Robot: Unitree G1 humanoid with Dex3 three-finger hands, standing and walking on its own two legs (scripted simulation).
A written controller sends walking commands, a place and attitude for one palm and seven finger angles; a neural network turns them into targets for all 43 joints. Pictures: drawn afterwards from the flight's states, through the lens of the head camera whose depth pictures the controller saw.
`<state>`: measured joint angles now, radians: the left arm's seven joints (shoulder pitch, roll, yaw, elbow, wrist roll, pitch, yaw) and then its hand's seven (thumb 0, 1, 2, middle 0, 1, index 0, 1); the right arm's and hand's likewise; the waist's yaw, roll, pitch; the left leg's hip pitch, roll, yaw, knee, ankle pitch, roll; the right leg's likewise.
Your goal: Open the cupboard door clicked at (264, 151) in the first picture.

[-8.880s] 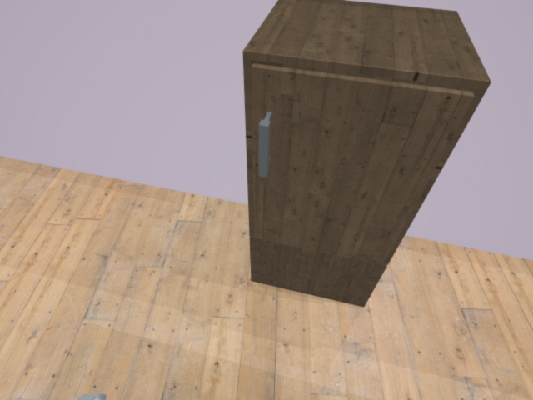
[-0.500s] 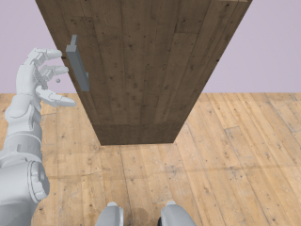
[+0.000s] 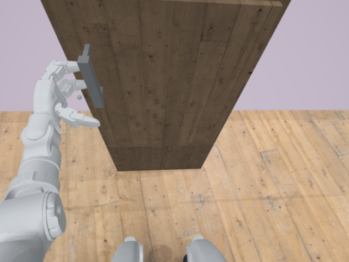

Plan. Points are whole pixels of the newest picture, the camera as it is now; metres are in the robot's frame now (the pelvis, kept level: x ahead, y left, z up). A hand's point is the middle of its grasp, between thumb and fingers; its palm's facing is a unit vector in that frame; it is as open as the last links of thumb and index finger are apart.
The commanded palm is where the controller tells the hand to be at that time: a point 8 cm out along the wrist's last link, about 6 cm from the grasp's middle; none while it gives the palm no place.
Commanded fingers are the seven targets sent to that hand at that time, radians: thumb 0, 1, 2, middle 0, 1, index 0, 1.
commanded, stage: slide the fingers in behind the handle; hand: left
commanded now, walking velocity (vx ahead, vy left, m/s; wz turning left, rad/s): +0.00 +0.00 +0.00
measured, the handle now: (93, 78) +0.52 +0.17 +0.08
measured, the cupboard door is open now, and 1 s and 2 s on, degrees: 0 0 0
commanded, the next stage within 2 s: close the thumb around the handle in 1.16 s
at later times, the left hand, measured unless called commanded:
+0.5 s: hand (95, 96) +0.47 +0.16 +0.07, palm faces +0.01 -1.00 +0.01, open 13.9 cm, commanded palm +0.45 +0.21 +0.07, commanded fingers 0.00 -0.50 0.30 -0.30 -1.20 -0.30 -1.20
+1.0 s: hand (102, 96) +0.47 +0.15 +0.07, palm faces +0.01 -1.00 +0.00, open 13.9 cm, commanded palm +0.45 +0.20 +0.07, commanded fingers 0.00 -0.50 0.30 -0.30 -1.20 -0.30 -1.20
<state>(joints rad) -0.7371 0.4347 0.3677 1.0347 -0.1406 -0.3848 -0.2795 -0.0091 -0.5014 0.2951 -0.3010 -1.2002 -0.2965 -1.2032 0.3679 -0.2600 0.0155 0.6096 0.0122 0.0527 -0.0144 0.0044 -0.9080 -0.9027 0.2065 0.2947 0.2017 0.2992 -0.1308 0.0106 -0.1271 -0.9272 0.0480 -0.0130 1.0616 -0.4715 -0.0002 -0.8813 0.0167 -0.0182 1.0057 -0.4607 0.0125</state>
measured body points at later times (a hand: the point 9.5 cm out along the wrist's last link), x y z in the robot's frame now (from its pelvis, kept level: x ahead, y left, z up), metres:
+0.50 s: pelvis +0.00 +0.00 +0.00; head +0.10 +0.01 +0.43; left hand +0.47 +0.22 +0.07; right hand +0.04 -0.27 -0.12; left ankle +0.02 +0.12 -0.67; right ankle +0.01 -0.13 -0.67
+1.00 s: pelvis +0.00 -0.01 +0.00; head +0.10 +0.01 +0.43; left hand +0.47 +0.20 +0.07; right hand +0.04 -0.27 -0.12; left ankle +0.02 +0.12 -0.67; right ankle +0.01 -0.13 -0.67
